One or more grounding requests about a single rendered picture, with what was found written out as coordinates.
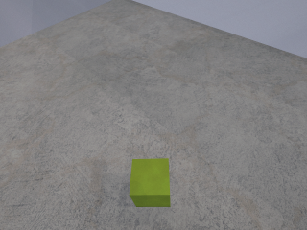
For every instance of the carton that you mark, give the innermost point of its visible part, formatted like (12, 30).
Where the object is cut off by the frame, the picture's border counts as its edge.
(150, 182)

